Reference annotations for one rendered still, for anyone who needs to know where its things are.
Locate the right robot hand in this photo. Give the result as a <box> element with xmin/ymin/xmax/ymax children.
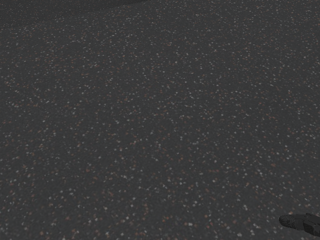
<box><xmin>279</xmin><ymin>213</ymin><xmax>320</xmax><ymax>240</ymax></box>

